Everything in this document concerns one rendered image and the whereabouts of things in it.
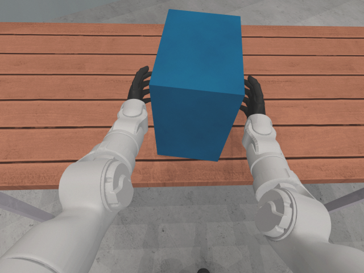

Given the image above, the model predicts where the table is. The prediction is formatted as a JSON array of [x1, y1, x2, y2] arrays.
[[0, 22, 364, 222]]

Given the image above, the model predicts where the carton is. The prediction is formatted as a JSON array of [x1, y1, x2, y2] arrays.
[[149, 9, 245, 162]]

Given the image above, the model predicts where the robot right forearm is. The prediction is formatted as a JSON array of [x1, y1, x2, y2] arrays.
[[242, 114, 316, 202]]

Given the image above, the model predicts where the robot left upper arm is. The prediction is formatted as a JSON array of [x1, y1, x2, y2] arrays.
[[0, 159, 134, 273]]

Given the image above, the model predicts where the robot left hand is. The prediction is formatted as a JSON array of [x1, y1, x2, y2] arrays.
[[127, 66, 152, 104]]

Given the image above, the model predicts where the robot left forearm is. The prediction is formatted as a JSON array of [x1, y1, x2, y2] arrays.
[[59, 99, 148, 198]]

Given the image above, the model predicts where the robot right hand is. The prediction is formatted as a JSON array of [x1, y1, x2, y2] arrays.
[[239, 76, 266, 119]]

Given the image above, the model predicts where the robot right upper arm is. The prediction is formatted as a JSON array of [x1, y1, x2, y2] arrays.
[[254, 188, 364, 273]]

